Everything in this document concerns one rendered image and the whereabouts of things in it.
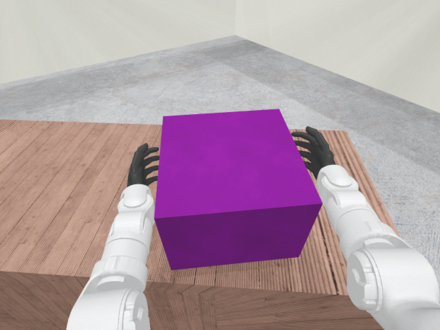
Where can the pedestal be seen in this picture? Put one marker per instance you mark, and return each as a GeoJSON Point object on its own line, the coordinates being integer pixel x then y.
{"type": "Point", "coordinates": [60, 185]}

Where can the left robot forearm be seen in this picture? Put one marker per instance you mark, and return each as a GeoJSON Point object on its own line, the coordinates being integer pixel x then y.
{"type": "Point", "coordinates": [123, 263]}

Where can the robot left hand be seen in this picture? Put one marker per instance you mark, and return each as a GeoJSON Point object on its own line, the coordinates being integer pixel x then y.
{"type": "Point", "coordinates": [137, 171]}

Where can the robot right hand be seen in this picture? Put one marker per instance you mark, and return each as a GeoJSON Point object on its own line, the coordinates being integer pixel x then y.
{"type": "Point", "coordinates": [320, 155]}

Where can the left robot upper arm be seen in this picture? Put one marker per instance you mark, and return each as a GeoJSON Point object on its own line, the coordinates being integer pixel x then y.
{"type": "Point", "coordinates": [116, 309]}

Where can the carton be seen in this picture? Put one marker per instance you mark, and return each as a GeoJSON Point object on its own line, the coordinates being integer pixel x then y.
{"type": "Point", "coordinates": [232, 188]}

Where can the right robot forearm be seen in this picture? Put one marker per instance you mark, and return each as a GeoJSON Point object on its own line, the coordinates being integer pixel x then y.
{"type": "Point", "coordinates": [352, 218]}

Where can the right robot upper arm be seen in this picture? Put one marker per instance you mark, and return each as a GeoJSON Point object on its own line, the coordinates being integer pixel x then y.
{"type": "Point", "coordinates": [396, 286]}

